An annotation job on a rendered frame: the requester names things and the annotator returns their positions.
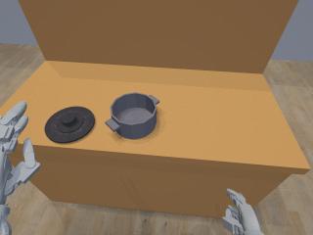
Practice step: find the pot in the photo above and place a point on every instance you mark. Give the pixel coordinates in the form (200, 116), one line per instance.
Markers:
(134, 115)

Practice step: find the knob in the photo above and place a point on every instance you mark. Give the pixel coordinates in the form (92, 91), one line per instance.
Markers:
(68, 119)

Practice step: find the robot left forearm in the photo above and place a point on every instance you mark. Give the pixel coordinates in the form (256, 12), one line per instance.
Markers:
(5, 226)

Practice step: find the lid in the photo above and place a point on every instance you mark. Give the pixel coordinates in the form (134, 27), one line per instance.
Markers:
(60, 133)

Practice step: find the left robot hand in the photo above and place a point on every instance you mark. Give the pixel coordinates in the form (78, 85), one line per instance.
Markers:
(11, 126)

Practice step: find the right robot hand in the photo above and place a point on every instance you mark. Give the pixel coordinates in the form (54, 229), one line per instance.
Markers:
(239, 220)

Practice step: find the table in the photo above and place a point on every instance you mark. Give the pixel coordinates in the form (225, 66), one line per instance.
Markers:
(218, 124)

